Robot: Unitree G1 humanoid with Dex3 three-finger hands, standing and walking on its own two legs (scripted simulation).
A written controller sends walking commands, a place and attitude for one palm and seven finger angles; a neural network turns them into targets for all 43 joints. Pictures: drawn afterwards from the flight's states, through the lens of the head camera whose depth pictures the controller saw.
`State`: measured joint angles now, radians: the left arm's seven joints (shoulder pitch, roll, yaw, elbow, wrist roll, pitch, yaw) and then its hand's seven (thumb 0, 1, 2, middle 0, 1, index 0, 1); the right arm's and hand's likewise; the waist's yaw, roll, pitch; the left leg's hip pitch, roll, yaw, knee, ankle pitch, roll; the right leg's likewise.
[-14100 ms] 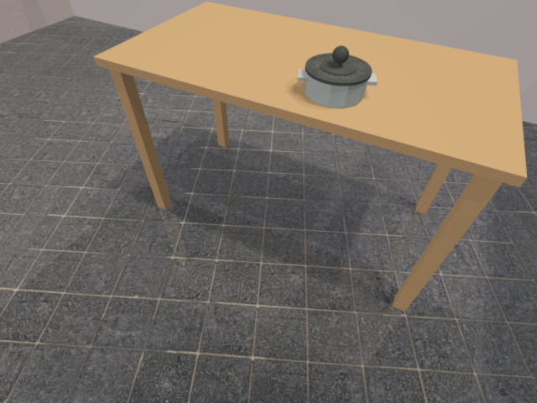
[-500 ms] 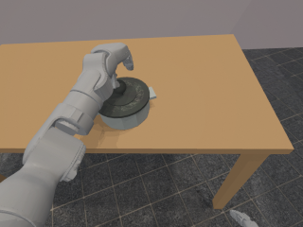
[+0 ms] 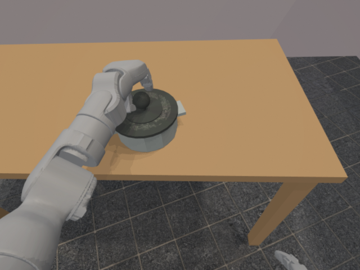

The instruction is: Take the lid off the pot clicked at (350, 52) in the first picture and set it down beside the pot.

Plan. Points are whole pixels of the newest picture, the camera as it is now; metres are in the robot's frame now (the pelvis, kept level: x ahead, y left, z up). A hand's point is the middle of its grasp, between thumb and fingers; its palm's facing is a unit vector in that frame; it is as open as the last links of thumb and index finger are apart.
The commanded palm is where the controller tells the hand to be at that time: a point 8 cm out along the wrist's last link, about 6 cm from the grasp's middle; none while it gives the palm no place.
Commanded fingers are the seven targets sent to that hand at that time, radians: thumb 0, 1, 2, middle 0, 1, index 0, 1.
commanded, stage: lower the open fingers around the knob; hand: left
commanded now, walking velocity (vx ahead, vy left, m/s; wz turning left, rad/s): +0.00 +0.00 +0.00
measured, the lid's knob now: (141, 100) +0.50 +0.09 +0.11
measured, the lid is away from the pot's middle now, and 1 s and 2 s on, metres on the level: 0.00 0.00 0.00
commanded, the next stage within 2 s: close the fingers and squeeze the knob in 0.38 s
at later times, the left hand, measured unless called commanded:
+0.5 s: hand (134, 100) +0.47 +0.11 +0.13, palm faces -0.35 -0.05 -0.94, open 10.2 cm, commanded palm +0.47 +0.11 +0.19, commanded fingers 0.00 -0.15 1.07 -0.57 -0.57 -0.57 -0.57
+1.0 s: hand (135, 101) +0.46 +0.10 +0.14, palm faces -0.34 -0.05 -0.94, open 8.9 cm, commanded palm +0.46 +0.10 +0.19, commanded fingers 0.00 0.13 0.99 -0.61 -0.95 -0.61 -0.95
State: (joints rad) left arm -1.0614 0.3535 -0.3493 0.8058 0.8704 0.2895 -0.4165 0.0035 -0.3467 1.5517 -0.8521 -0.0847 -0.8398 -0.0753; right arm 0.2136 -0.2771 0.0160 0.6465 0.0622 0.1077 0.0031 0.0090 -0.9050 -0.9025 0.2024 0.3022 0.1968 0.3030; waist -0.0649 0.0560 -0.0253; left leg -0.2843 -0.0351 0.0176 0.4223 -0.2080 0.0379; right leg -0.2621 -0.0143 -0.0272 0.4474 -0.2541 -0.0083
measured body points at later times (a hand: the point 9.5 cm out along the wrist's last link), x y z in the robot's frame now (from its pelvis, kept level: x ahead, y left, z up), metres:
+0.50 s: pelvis +0.01 +0.01 +0.00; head +0.04 -0.02 +0.45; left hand +0.49 +0.11 +0.18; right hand +0.09 -0.25 -0.14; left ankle +0.00 +0.10 -0.74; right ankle -0.02 -0.12 -0.74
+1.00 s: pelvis +0.00 +0.00 +0.00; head +0.03 -0.03 +0.45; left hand +0.47 +0.10 +0.19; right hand +0.12 -0.25 -0.13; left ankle +0.00 +0.10 -0.74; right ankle -0.02 -0.12 -0.74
